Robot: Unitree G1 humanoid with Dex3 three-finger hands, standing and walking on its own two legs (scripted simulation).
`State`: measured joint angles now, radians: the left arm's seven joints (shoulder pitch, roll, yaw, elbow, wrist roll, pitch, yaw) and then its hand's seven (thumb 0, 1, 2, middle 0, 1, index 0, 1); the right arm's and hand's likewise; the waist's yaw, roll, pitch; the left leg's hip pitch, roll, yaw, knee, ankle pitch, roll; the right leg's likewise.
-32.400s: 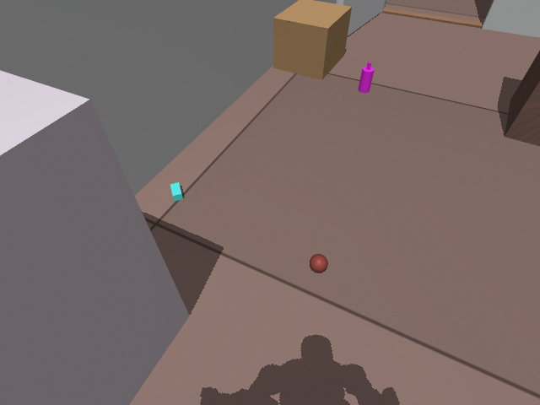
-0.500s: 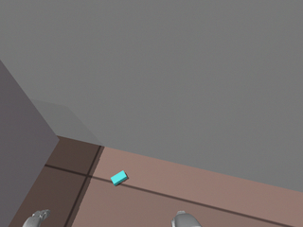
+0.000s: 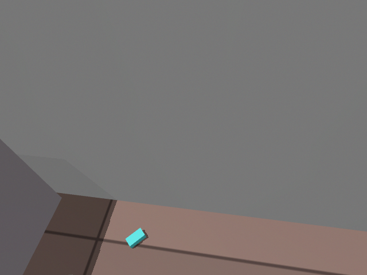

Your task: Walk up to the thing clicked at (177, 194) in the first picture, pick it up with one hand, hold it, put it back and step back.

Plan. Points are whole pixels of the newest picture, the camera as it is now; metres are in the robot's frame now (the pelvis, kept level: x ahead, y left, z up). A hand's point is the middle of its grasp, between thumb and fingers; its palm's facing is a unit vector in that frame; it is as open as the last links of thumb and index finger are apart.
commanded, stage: walk up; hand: left
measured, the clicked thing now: (135, 237) +0.42 +0.29 -0.74
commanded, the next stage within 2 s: stand in 1.16 s
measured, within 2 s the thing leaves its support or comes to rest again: neither
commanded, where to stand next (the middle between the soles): +0.05 +0.04 m, yaw +2 degrees
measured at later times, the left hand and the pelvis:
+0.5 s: hand out of the picture +0.04 +0.32 -0.17, palm faces +0.04 -0.92 -0.39, open 7.4 cm; pelvis -0.03 +0.03 -0.02, yaw +3 degrees
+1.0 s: hand out of the picture +0.00 +0.28 -0.11, palm faces +0.05 -0.85 -0.53, open 7.4 cm; pelvis -0.02 -0.01 +0.00, yaw +4 degrees
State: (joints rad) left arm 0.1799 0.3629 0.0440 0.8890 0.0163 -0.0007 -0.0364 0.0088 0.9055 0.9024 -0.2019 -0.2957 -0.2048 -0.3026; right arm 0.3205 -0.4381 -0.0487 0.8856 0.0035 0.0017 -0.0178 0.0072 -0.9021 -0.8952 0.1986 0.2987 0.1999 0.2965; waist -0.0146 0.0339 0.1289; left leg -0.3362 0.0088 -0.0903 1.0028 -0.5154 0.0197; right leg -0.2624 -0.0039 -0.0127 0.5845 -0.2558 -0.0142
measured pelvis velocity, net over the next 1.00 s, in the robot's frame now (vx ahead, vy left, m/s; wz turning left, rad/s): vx -0.02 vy -0.01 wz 0.06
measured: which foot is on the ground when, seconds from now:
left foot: up 0.00-0.28, down 0.30-0.70, up 0.72-1.00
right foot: down 0.00-0.32, up 0.34-0.68, down 0.70-1.00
